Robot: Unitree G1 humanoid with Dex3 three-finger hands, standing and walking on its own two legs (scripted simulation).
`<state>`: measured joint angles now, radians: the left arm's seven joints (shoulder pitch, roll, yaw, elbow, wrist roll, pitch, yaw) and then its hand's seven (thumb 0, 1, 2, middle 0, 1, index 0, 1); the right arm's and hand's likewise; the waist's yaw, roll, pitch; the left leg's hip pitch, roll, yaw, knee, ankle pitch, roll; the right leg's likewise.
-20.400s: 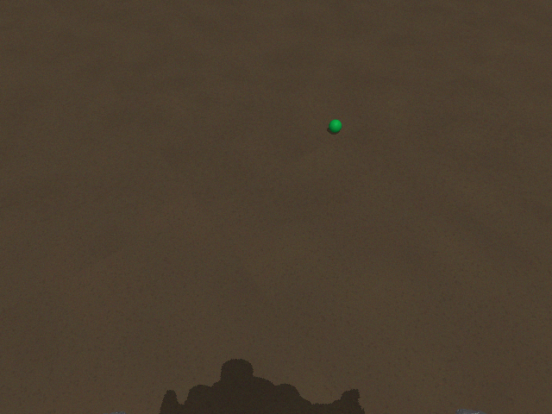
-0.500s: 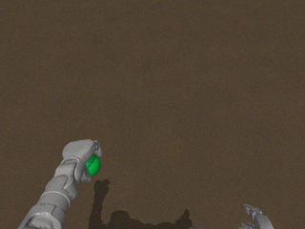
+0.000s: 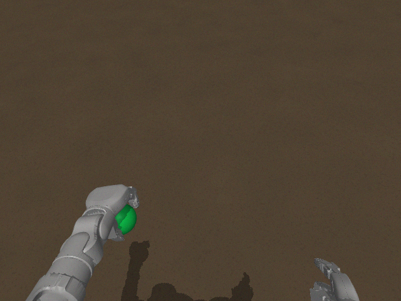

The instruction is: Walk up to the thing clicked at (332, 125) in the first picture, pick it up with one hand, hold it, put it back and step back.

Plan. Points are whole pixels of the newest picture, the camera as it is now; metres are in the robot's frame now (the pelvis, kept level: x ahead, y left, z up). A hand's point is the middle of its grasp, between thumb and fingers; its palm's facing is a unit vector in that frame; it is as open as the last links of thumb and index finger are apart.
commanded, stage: hold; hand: left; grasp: from above
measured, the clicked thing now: (120, 218) +0.31 +0.22 -0.08
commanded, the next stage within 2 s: crouch in 1.02 s
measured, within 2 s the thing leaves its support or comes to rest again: neither
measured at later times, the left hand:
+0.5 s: hand (113, 216) +0.29 +0.22 -0.03, palm faces -0.45 -0.07 -0.89, open 9.6 cm
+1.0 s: hand (113, 210) +0.31 +0.22 -0.03, palm faces -0.45 -0.07 -0.89, open 9.6 cm
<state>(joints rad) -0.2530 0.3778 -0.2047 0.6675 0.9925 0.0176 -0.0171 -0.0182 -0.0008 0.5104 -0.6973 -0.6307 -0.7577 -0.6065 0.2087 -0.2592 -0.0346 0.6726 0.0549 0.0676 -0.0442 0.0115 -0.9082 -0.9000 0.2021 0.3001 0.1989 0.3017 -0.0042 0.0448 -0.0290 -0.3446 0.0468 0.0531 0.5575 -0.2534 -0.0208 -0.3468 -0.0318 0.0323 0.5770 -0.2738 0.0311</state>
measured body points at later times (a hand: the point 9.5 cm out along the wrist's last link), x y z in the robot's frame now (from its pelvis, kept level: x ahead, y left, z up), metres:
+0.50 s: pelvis +0.00 +0.00 +0.01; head +0.01 -0.03 +0.45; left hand +0.31 +0.22 +0.02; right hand +0.15 -0.25 -0.11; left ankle +0.02 +0.13 -0.73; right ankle +0.02 -0.14 -0.73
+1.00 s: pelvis +0.01 +0.00 +0.01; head +0.03 -0.02 +0.46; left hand +0.33 +0.22 +0.02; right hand +0.16 -0.25 -0.11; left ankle +0.02 +0.13 -0.73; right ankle +0.02 -0.14 -0.73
